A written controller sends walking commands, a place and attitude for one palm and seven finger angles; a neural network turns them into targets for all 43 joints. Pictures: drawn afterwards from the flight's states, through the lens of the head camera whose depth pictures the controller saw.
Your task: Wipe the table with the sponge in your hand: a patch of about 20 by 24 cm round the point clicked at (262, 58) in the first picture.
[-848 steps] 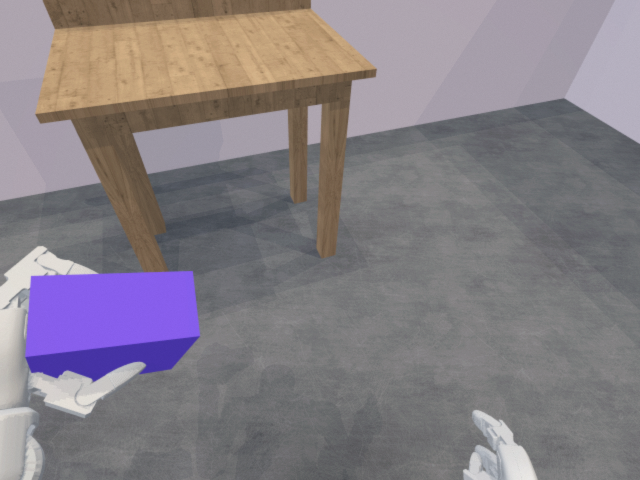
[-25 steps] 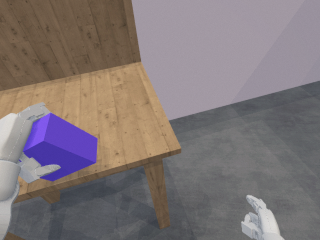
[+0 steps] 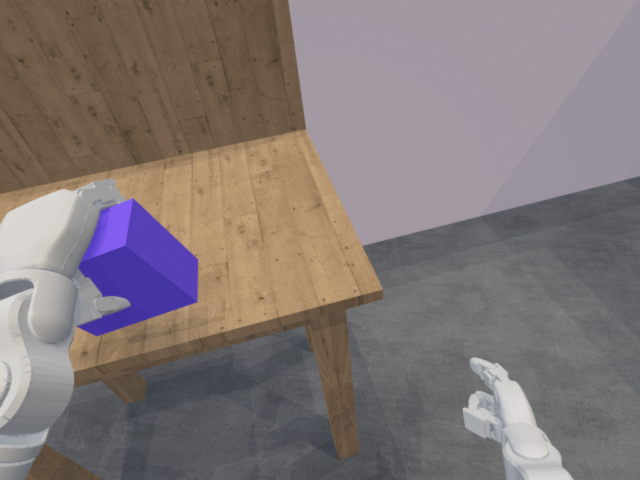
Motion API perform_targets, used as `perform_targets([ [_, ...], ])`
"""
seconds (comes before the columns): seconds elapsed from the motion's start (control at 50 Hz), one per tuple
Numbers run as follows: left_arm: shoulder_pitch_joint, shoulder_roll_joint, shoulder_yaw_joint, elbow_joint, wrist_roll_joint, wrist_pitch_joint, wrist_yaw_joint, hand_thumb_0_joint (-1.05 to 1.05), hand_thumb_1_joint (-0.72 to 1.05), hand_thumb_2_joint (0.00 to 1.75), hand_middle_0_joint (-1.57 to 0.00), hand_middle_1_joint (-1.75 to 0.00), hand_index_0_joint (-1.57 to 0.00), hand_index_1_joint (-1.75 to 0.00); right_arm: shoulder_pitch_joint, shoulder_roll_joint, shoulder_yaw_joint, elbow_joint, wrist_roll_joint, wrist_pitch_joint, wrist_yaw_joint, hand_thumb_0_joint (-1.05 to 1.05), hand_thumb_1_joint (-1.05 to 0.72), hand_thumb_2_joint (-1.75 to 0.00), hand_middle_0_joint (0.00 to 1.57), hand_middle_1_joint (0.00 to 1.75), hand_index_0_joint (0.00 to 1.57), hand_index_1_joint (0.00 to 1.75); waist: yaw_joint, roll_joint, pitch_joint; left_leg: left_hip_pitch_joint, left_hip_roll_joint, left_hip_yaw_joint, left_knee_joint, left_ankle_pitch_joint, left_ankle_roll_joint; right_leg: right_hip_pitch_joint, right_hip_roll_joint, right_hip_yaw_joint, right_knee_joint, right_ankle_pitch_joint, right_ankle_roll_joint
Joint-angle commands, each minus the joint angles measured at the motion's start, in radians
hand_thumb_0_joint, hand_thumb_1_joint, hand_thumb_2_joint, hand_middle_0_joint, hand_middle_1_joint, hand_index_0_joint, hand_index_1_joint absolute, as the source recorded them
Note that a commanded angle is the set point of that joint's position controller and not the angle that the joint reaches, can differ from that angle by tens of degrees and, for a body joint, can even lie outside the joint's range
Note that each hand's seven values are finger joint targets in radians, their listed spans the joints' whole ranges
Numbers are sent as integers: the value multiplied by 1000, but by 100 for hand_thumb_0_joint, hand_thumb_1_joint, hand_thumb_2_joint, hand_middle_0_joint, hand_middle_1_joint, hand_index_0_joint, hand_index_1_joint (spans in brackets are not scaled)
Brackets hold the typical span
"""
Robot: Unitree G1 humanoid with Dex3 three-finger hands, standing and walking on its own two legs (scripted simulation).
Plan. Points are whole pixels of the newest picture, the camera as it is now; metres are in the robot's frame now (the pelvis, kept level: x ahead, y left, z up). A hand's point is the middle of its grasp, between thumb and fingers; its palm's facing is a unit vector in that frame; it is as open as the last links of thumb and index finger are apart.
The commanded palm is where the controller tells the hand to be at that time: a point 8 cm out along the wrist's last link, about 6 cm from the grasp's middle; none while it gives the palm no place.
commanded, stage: turn the palm down, sponge in hand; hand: left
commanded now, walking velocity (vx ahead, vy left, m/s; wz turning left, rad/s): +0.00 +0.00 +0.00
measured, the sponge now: (126, 281) +0.25 +0.28 +0.16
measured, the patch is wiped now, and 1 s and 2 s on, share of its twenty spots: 0.00 0.00 0.00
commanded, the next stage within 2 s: move the sponge above the wiping area in 0.64 s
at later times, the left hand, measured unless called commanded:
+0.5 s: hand (115, 258) +0.24 +0.26 +0.21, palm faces +0.30 -0.09 -0.95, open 10.4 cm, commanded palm +0.19 +0.26 +0.28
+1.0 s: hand (119, 259) +0.25 +0.26 +0.20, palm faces +0.27 -0.09 -0.96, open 10.4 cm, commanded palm +0.20 +0.26 +0.27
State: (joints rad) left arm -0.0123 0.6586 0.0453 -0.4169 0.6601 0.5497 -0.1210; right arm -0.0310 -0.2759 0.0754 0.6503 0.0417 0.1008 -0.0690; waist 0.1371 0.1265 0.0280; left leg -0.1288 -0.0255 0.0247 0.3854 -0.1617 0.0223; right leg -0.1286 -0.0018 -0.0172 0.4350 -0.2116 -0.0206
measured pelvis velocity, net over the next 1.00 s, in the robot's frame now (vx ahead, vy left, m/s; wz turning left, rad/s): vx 0.00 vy -0.02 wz -0.02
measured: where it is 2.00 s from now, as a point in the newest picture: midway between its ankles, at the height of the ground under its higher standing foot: outside the picture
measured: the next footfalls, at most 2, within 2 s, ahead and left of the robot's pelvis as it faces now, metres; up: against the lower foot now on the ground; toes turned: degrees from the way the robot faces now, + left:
none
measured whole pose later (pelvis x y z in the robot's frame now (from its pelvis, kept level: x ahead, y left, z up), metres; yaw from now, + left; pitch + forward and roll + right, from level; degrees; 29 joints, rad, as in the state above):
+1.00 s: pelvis +0.00 -0.02 +0.00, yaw -1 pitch -7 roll +1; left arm -0.05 0.61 -0.02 -0.32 0.76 0.58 -0.09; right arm -0.02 -0.28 0.06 0.67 0.04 0.11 -0.07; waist 0.13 0.13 0.02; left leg -0.10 0.00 0.03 0.39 -0.17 0.00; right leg -0.12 0.02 -0.01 0.46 -0.22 -0.04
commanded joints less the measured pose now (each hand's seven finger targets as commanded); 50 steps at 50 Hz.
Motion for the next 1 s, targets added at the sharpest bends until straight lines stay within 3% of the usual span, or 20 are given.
perform_targets([
  [0.0,-290,265,184,-188,69,-16,44,0,10,130,-120,-160,-120,-160,-246,-95,-33,-182,0,-46,-4,0,-90,-90,20,30,20,30,1,-30,-216,2,-9,-41,-74,102,1,86,26,55,-59,37,-25],
  [0.02,-286,279,202,-173,85,-2,44,0,10,130,-120,-160,-120,-160,-265,-94,-29,-186,3,-47,-3,0,-90,-90,20,30,20,30,4,-18,-204,-2,-8,-47,-71,90,1,66,42,78,-67,14,-33],
  [0.04,-305,221,146,-177,89,-6,41,0,10,130,-120,-160,-120,-160,-256,-81,-19,-196,4,-52,3,0,-90,-90,20,30,20,30,-4,-53,-218,-3,-11,-33,-65,107,2,81,27,53,-55,25,-28],
  [0.12,-262,263,192,-126,105,0,50,0,10,130,-120,-160,-120,-160,-263,-93,-27,-191,5,-39,-2,0,-90,-90,20,30,20,30,3,-50,-168,-15,-10,-40,-67,50,1,41,37,89,-81,-32,-31],
  [0.14,-298,206,129,-151,113,-8,49,0,10,130,-120,-160,-120,-160,-260,-81,-17,-201,9,-46,3,0,-90,-90,20,30,20,30,-5,-61,-196,-12,-14,-23,-61,68,3,63,24,69,-65,-20,-26],
  [0.22,-302,274,192,-159,138,-21,76,0,10,130,-120,-160,-120,-160,-271,-89,-30,-192,2,-46,-2,0,-90,-90,20,30,20,30,5,-19,-188,-2,-18,-39,-55,36,2,41,34,116,-85,-62,-36],
  [0.24,-325,219,138,-161,135,-26,76,0,10,130,-120,-160,-120,-160,-265,-76,-19,-204,3,-56,3,0,-90,-90,20,30,20,30,3,-47,-212,-8,-22,-23,-51,58,5,68,21,84,-64,-43,-30],
  [0.32,-305,283,204,-153,130,-30,91,0,10,130,-120,-160,-120,-160,-271,-88,-34,-188,0,-54,-5,0,-90,-90,20,30,20,30,7,-33,-192,3,-23,-33,-43,37,4,44,29,134,-91,-69,-34],
  [0.34,-330,228,148,-162,134,-32,90,0,10,130,-120,-160,-120,-160,-269,-77,-25,-196,1,-63,0,0,-90,-90,20,30,20,30,4,-37,-218,3,-27,-15,-33,70,6,68,16,108,-69,-32,-30],
  [0.42,-284,272,204,-127,123,-24,99,0,10,130,-120,-160,-120,-160,-267,-87,-37,-182,-2,-57,-5,0,-90,-90,20,30,20,30,9,-49,-179,0,-26,-27,-36,52,3,48,26,146,-92,-45,-32],
  [0.44,-303,210,142,-136,123,-25,96,0,10,130,-120,-160,-120,-160,-263,-77,-28,-191,2,-63,1,0,-90,-90,20,30,20,30,2,-63,-195,-4,-27,-12,-32,76,6,67,13,115,-75,-19,-26],
  [0.52,-277,260,193,-124,118,-18,100,0,10,130,-120,-160,-120,-160,-266,-88,-38,-183,0,-59,-6,0,-90,-90,20,30,20,30,8,-44,-168,1,-26,-23,-34,54,4,43,24,145,-95,-42,-30],
  [0.54,-298,202,135,-132,117,-20,97,0,10,130,-120,-160,-120,-160,-263,-78,-30,-190,4,-64,-1,0,-90,-90,20,30,20,30,2,-69,-185,-4,-26,-9,-30,71,7,61,11,116,-78,-22,-24],
  [0.62,-284,269,196,-138,120,-14,99,0,10,130,-120,-160,-120,-160,-266,-91,-41,-183,-1,-58,-6,0,-90,-90,20,30,20,30,9,-52,-188,7,-28,-18,-24,74,6,57,20,153,-87,-10,-29],
  [0.64,-301,210,139,-139,121,-14,96,0,10,130,-120,-160,-120,-160,-265,-80,-32,-190,2,-64,-1,0,-90,-90,20,30,20,30,2,-66,-195,2,-28,-6,-21,87,8,66,10,126,-73,3,-23],
  [0.72,-294,267,194,-157,127,-6,99,0,10,130,-120,-160,-120,-160,-264,-92,-43,-180,-1,-57,-4,0,-90,-90,20,30,20,30,10,-43,-210,19,-29,-19,-26,110,6,76,25,146,-72,43,-32],
  [0.74,-303,212,141,-160,128,-6,96,0,10,130,-120,-160,-120,-160,-265,-79,-33,-190,1,-62,0,0,-90,-90,20,30,20,30,7,-56,-217,14,-29,-7,-22,125,8,89,14,121,-59,60,-26],
  [0.82,-283,246,172,-104,133,8,94,0,10,130,-120,-160,-120,-160,-257,-92,-40,-173,3,-49,-5,0,-90,-90,20,30,20,30,2,-66,-171,15,-26,-17,-35,90,6,53,28,141,-87,13,-29],
  [0.84,-324,184,102,-100,137,8,90,0,10,130,-120,-160,-120,-160,-255,-82,-30,-181,6,-55,-2,0,-90,-90,20,30,20,30,-6,-77,-172,7,-25,-6,-35,92,8,56,16,109,-77,13,-23],
  [0.98,-342,208,110,-83,157,6,85,0,10,130,-120,-160,-120,-160,-246,-89,-38,-165,1,-52,-7,0,-90,-90,20,30,20,30,2,-59,-203,22,-28,-18,-50,104,9,83,23,104,-73,35,-28],
])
